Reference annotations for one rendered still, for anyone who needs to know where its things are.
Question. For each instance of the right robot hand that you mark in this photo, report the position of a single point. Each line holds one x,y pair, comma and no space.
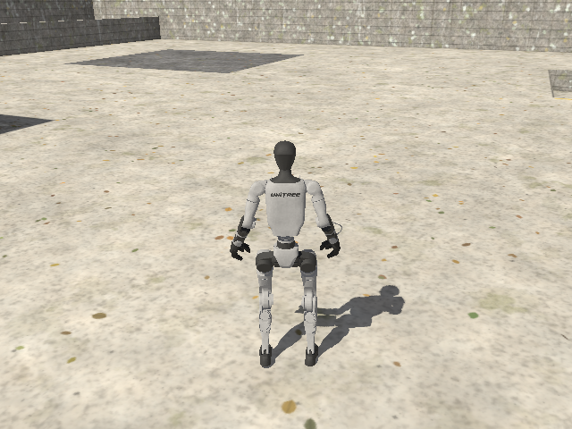
336,248

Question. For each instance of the left robot shin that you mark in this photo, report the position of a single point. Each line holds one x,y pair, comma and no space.
265,319

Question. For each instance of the left robot upper arm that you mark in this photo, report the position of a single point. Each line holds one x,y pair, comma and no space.
256,189

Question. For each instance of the robot right forearm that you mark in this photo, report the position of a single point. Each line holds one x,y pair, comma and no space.
330,232

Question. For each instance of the robot left forearm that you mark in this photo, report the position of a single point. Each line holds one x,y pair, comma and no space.
241,234

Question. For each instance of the robot head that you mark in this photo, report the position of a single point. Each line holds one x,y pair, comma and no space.
284,154

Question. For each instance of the right robot upper arm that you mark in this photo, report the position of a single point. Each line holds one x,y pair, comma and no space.
313,188

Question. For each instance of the left robot hand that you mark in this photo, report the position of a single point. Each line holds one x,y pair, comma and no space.
234,249

